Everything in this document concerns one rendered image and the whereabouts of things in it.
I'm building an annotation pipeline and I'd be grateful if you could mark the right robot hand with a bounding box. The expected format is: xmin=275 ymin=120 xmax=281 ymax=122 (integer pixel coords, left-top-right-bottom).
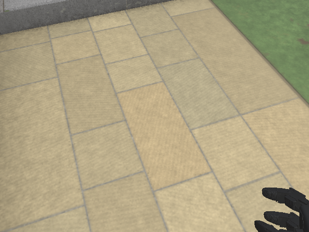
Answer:
xmin=254 ymin=188 xmax=309 ymax=232

